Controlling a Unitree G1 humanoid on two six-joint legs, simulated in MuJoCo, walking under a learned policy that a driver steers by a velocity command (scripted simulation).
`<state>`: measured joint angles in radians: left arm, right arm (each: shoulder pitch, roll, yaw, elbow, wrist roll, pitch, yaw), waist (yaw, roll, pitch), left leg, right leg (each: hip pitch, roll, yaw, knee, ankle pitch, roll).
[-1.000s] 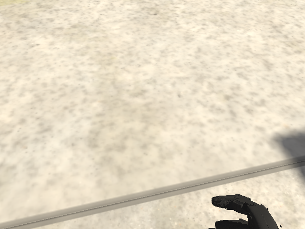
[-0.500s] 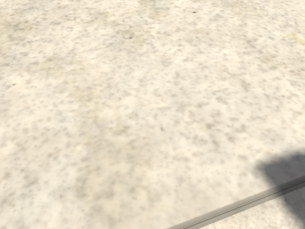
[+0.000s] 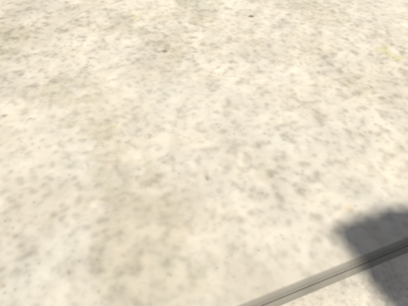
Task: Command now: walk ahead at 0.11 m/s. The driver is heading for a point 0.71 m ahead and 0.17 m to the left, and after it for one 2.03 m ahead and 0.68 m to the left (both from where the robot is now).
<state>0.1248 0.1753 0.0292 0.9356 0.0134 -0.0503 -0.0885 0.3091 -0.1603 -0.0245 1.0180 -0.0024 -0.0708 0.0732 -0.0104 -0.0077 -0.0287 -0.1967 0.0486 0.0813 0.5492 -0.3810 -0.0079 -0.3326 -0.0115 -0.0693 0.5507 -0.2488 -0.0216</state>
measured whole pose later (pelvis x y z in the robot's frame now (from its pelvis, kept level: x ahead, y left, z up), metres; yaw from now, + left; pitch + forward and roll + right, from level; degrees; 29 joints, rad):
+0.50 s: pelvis +0.13 -0.02 +0.02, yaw -1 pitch +7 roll +3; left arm 0.65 0.09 -0.05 1.25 0.13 -0.06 -0.09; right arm 0.02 -0.08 0.07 0.74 -0.01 0.03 0.10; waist -0.01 -0.08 -0.15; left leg -1.30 0.07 0.09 1.89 -0.34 0.21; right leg -0.06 -0.03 -0.05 0.17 -0.24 -0.10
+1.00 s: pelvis +0.36 +0.00 +0.20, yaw +0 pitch +7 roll +1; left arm 0.01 0.20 0.02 0.85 0.07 -0.08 -0.05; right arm 0.45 -0.11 0.03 1.06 -0.05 -0.14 0.04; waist -0.09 -0.01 -0.13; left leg -0.17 -0.05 0.04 0.45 -0.40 0.07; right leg -0.96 -0.10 -0.02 1.07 0.01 -0.04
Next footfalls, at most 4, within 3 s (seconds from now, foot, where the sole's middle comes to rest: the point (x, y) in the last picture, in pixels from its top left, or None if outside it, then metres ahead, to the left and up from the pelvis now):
0.56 left None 0.29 0.09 -0.56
1.14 right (256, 249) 0.62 -0.14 -0.56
1.64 left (162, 193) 0.82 0.15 -0.56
2.12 right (222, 181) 0.87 -0.05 -0.56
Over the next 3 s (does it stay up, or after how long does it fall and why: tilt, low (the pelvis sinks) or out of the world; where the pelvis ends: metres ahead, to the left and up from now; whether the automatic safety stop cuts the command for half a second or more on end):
stays up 0.73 0.03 0.20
